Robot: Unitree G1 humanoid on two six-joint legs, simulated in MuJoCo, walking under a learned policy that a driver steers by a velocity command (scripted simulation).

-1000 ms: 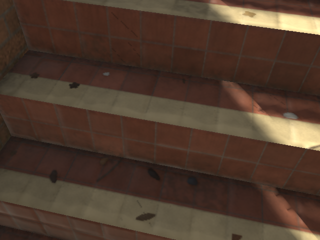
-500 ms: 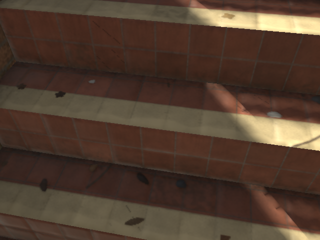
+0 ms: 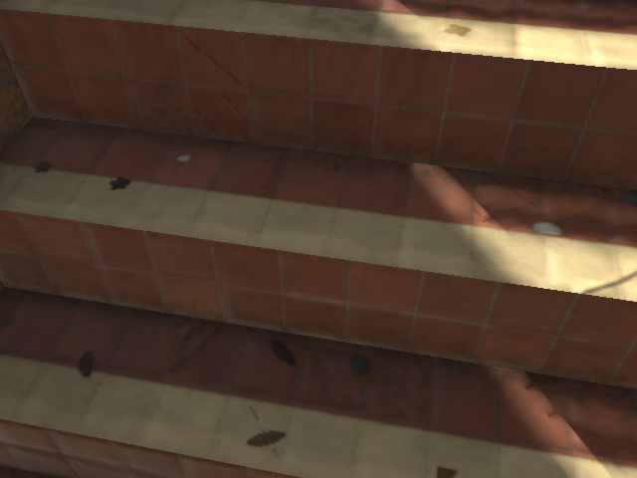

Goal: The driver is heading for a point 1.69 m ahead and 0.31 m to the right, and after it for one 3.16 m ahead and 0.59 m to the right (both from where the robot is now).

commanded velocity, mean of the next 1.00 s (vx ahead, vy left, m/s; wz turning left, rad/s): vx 0.42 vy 0.00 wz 0.00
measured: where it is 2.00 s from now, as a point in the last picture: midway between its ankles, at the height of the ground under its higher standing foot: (314, 359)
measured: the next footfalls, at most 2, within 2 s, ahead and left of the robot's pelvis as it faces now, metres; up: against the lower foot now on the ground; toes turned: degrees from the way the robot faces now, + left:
right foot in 0.56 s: +0.25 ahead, -0.12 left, +0.22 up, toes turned -3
left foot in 1.10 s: +0.24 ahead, +0.11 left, +0.21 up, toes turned +7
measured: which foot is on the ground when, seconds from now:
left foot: down 0.00-0.56, up 0.58-1.00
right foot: down 0.00-0.24, up 0.26-0.54, down 0.56-1.00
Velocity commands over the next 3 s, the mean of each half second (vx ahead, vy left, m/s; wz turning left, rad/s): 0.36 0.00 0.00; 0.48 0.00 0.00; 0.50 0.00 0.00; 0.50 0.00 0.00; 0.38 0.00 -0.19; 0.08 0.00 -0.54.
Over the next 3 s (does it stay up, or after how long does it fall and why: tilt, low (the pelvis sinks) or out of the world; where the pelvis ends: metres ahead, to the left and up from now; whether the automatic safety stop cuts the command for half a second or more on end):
stays up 0.93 0.04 0.80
